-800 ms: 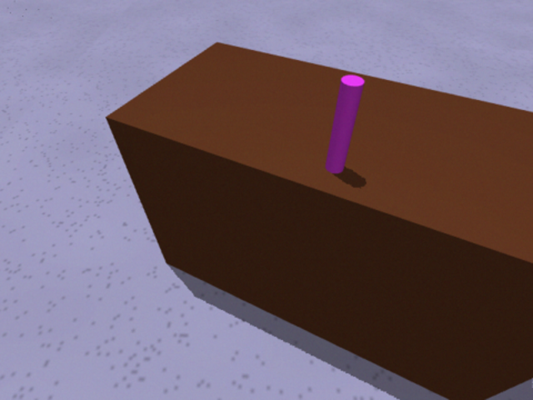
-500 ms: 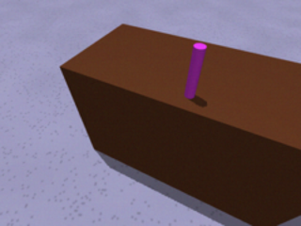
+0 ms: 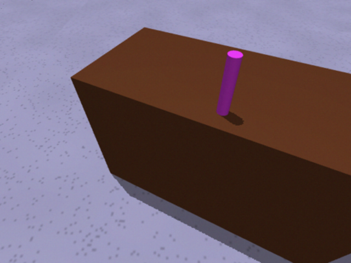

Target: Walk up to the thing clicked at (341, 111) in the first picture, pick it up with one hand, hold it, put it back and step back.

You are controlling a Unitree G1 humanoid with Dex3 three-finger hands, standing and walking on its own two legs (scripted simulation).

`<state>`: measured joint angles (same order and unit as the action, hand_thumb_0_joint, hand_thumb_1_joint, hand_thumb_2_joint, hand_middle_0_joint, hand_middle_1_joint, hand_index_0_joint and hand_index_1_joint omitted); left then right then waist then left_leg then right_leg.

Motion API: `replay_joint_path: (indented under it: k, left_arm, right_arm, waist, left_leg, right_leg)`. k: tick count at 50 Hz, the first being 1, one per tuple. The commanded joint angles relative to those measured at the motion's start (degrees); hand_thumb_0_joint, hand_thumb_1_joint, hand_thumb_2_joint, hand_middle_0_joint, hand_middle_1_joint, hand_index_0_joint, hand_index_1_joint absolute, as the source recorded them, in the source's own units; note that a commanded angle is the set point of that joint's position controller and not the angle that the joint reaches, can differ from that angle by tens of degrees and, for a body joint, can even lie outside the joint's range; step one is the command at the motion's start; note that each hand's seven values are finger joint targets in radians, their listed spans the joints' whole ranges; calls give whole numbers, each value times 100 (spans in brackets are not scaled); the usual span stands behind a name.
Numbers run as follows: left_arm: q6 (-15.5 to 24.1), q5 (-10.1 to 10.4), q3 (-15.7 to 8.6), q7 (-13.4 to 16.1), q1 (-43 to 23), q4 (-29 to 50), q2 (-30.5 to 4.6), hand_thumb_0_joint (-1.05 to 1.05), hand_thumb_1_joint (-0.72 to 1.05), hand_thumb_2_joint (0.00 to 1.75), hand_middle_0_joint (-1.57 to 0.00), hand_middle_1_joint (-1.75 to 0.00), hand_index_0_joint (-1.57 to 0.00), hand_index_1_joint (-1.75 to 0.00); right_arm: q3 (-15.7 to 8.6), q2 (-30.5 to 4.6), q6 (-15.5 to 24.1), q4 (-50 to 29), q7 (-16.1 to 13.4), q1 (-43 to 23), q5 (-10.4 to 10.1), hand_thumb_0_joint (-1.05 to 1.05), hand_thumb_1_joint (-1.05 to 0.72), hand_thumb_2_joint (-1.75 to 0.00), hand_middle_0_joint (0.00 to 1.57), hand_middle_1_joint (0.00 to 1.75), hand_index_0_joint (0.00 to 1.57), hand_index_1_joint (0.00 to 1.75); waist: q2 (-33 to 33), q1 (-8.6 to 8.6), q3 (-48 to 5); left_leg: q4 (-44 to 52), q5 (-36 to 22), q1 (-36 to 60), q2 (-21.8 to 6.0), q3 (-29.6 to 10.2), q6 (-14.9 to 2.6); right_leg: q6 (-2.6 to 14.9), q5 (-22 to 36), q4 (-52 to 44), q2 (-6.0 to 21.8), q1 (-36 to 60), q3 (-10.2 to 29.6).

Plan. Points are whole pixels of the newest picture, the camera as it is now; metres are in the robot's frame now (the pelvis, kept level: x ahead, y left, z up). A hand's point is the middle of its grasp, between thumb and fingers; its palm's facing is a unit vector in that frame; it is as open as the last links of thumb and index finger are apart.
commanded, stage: stand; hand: left
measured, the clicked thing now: (228, 86) +0.61 -0.13 +0.07
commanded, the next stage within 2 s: walk up in 0.32 s
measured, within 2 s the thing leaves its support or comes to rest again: neither
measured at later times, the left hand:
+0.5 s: hand out of the picture +0.10 +0.25 -0.16, palm faces -0.12 -0.93 -0.35, open 7.4 cm
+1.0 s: hand (147, 249) +0.21 +0.10 -0.19, palm faces -0.32 -0.89 -0.32, open 7.4 cm
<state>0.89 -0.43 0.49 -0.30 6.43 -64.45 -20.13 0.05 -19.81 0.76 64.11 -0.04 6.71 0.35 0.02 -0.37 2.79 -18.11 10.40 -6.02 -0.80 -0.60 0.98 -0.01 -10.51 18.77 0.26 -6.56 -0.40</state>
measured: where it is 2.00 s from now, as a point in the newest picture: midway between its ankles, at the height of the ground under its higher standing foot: outside the picture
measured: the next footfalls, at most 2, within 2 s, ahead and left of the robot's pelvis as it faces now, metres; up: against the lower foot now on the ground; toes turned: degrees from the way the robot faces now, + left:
right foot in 0.62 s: +0.09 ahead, -0.26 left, +0.00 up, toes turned -13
left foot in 0.90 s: +0.18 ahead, -0.05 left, +0.00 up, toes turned -12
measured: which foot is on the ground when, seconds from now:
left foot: down 0.00-0.64, up 0.66-0.88, down 0.90-1.00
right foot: down 0.00-0.34, up 0.36-0.60, down 0.62-0.92, up 0.94-1.00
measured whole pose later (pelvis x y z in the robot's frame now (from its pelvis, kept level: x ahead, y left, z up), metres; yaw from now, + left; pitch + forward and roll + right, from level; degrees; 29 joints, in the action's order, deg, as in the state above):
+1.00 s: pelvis +0.09 -0.13 -0.03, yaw -18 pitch -2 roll +0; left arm -1.7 -0.5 -1.9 -1.2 17.5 -49.5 -23.0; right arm -2.5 -20.9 3.7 48.9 0.1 16.6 2.0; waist 3.8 -0.3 4.6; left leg -39.6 19.3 -18.0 -1.6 5.5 -1.8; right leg 1.0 -28.1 52.5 -3.6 -21.6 6.3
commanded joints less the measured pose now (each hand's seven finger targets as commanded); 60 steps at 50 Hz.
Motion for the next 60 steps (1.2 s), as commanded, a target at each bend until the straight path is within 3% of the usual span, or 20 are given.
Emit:
replay_joint_path:
  k: [1, 15, 16, 18, 19, 21, 28, 31, 32, 33, 34, 37, 41, 44, 46, 47, 54, 58, 59, 60]
  left_arm:
    - [105, -1, -241, 80, -200, 367, -1177, 0, 90, 90, -20, -30, -20, -30]
    - [113, 4, -250, 102, -197, 352, -1228, 0, 90, 90, -20, -30, -20, -30]
    - [-126, -272, -760, -135, -75, 1044, -1817, 0, 90, 90, -20, -30, -20, -30]
    - [-337, -358, -781, -315, -628, 1450, -1481, 0, 90, 90, -20, -30, -20, -30]
    - [-413, -356, -830, -361, -499, 1603, -1447, 0, 90, 90, -20, -30, -20, -30]
    - [-433, -242, -879, -467, -10, 1637, -1453, 0, 90, 90, -20, -30, -20, -30]
    - [-383, -209, -947, -726, 642, 1816, -1353, 0, 90, 90, -20, -30, -20, -30]
    - [-248, -255, -1147, -606, 1886, 1423, -1781, 0, 90, 90, -20, -30, -20, -30]
    - [-210, -283, -1292, -497, 2391, 1512, -2363, 0, 90, 90, -20, -30, -20, -30]
    - [-196, -174, -1249, -491, 2062, 1769, -2573, 0, 90, 90, -20, -30, -20, -30]
    - [-174, -98, -1244, -449, 1638, 1995, -2584, 0, 90, 90, -20, -30, -20, -30]
    - [-120, -105, -1050, -278, 1025, 2166, -2079, 0, 90, 90, -20, -30, -20, -30]
    - [-23, -112, -885, -199, 1021, 2268, -1906, 0, 90, 90, -20, -30, -20, -30]
    - [-35, 8, -673, -95, 468, 2425, -1587, 0, 90, 90, -20, -30, -20, -30]
    - [-88, 52, -504, -9, 942, 2312, -1079, 0, 90, 90, -20, -30, -20, -30]
    - [-96, 3, -650, 67, 1190, 2125, -1661, 0, 90, 90, -20, -30, -20, -30]
    - [117, 40, -565, 36, 927, 1922, -1253, 0, 90, 90, -20, -30, -20, -30]
    - [189, -6, -591, 107, 1193, 1759, -1249, 0, 90, 90, -20, -30, -20, -30]
    - [251, -56, -708, 155, 1296, 1749, -1659, 0, 90, 90, -20, -30, -20, -30]
    - [319, -74, -754, 202, 1200, 1862, -1934, 0, 90, 90, -20, -30, -20, -30]
  right_arm:
    - [-204, -1199, 116, -323, -62, -218, 10, 0, -90, -90, 20, 30, 20, 30]
    - [-193, -1165, 90, -303, -57, -173, 11, 0, -90, -90, 20, 30, 20, 30]
    - [-686, -2006, 219, -540, -202, 429, 103, 0, -90, -90, 20, 30, 20, 30]
    - [-968, -2404, 285, -541, -336, 1224, 107, 0, -90, -90, 20, 30, 20, 30]
    - [-1008, -2443, 339, -801, -373, 899, 114, 0, -90, -90, 20, 30, 20, 30]
    - [-957, -2129, 412, -1105, -385, 357, 149, 0, -90, -90, 20, 30, 20, 30]
    - [-1004, -2231, 405, -1556, -248, 66, 254, 0, -90, -90, 20, 30, 20, 30]
    - [-850, -1812, 254, -1618, -245, 294, 246, 0, -90, -90, 20, 30, 20, 30]
    - [-666, -1381, 233, -1858, -234, 260, 158, 0, -90, -90, 20, 30, 20, 30]
    - [-673, -1508, 206, -2019, -232, 114, 67, 0, -90, -90, 20, 30, 20, 30]
    - [-706, -1725, 222, -1964, -227, 179, 25, 0, -90, -90, 20, 30, 20, 30]
    - [-681, -1709, 348, -1613, -130, 976, -23, 0, -90, -90, 20, 30, 20, 30]
    - [-696, -1530, 345, -1732, -24, 1266, 116, 0, -90, -90, 20, 30, 20, 30]
    - [-756, -1485, 385, -1615, -99, 1936, 193, 0, -90, -90, 20, 30, 20, 30]
    - [-863, -2196, 450, -1915, -148, 1407, 264, 0, -90, -90, 20, 30, 20, 30]
    - [-875, -2302, 443, -2009, -106, 1046, 148, 0, -90, -90, 20, 30, 20, 30]
    - [-680, -1739, 320, -1932, -103, 977, 106, 0, -90, -90, 20, 30, 20, 30]
    - [-621, -1570, 53, -2041, -52, 691, -5, 0, -90, -90, 20, 30, 20, 30]
    - [-539, -1288, 31, -2143, -41, 689, -59, 0, -90, -90, 20, 30, 20, 30]
    - [-421, -941, -15, -2227, -30, 733, -57, 0, -90, -90, 20, 30, 20, 30]
  waist:
    - [-57, 17, -432]
    - [30, 45, -431]
    - [583, 315, -349]
    - [-623, 719, -50]
    - [-451, 480, 54]
    - [-245, 27, 23]
    - [-1153, -162, 33]
    - [573, -664, -541]
    - [2268, -965, -311]
    - [2259, -725, -160]
    - [1406, -513, -32]
    - [841, -78, -43]
    - [827, -10, 53]
    - [302, 585, -234]
    - [-1165, 279, 13]
    - [-859, 176, 62]
    - [-1166, 145, -188]
    - [-723, -110, -590]
    - [199, -201, -795]
    - [1046, -129, -789]
  left_leg:
    - [217, -872, 63, -652, -484, -205]
    - [211, -856, 78, -653, -460, -211]
    - [-395, 182, 980, -679, -413, -596]
    - [569, 695, 1251, -2525, -1851, -1572]
    - [691, 506, 620, -3048, -2074, -1767]
    - [404, 36, 417, -2624, -1355, -1539]
    - [-494, 370, -871, -1683, 315, -994]
    - [-3131, 1301, -1768, -910, 954, -625]
    - [-4804, 2705, -2953, -68, 1081, -343]
    - [-5277, 2961, -3246, -12, 443, -200]
    - [-5418, 2596, -3153, -297, 59, -183]
    - [-4238, 2174, -2343, -589, -3, -305]
    - [-2855, 1778, -1432, -314, 142, -333]
    - [-1331, 250, 369, -145, -10, -294]
    - [534, 1757, -177, -2128, -2973, -713]
    - [381, 1678, -621, -2478, -3151, -1213]
    - [-1167, -3504, -23, -1457, -250, -1156]
    - [-2377, -2313, -655, -1020, 200, -717]
    - [-3212, -1207, -1412, -714, 341, -461]
    - [-3853, 1602, -2402, -192, 357, -183]
  right_leg:
    - [156, 887, -245, 703, 102, 536]
    - [165, 1012, -277, 730, 164, 572]
    - [328, 203, 651, 246, -1184, 672]
    - [86, -1875, 3036, 163, -2903, 356]
    - [50, -1818, 3867, 492, -2912, 859]
    - [79, -1434, 4092, 714, -2731, 1165]
    - [111, -905, 2263, 434, -1078, -170]
    - [212, -831, 1543, -148, 579, -485]
    - [757, -1537, 246, 918, 700, 1719]
    - [1502, -1818, -710, 1799, 78, 3810]
    - [1800, -2106, -709, 1963, -78, 3976]
    - [1477, -1421, 231, 1328, -661, 2400]
    - [1455, -783, 307, 1344, -1390, 2268]
    - [949, -150, 1516, 1002, -2575, 1542]
    - [198, -1874, 3340, -518, -3025, 847]
    - [161, -2248, 3871, -264, -2481, 1163]
    - [107, -1480, 2671, -8, -1748, 23]
    - [212, 408, 946, -274, -385, -187]
    - [441, 1390, 1017, 358, 222, 877]
    - [1052, 2238, 659, 1771, 535, 2875]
